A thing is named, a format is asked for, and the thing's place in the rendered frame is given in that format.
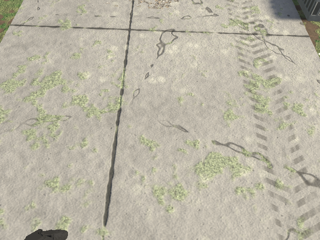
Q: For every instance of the robot left hand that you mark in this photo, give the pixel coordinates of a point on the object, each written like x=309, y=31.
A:
x=48, y=235

